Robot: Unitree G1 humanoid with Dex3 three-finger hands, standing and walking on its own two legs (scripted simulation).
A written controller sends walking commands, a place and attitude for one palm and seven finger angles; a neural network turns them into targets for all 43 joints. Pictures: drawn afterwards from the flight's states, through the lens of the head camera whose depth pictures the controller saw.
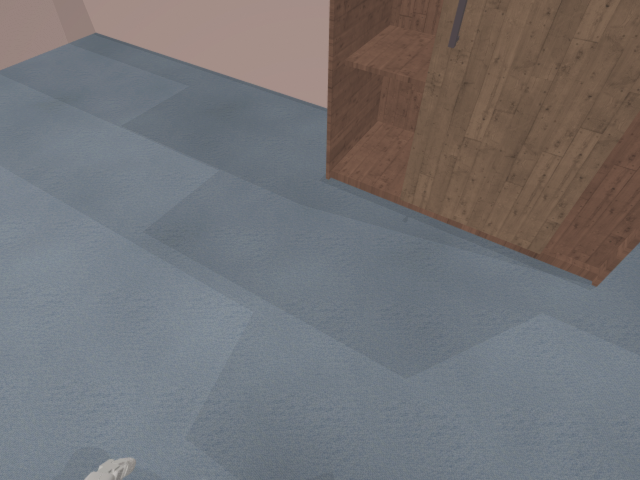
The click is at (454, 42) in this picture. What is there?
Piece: wardrobe's sliding door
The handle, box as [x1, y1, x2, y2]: [448, 0, 466, 47]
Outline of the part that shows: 466,0 459,0 448,46 453,47 459,36 457,35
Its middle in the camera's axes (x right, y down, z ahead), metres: +0.41 -0.67 +1.09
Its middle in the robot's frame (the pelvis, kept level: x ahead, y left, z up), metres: +1.30 -0.33 +0.10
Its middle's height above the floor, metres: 0.86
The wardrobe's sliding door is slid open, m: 0.37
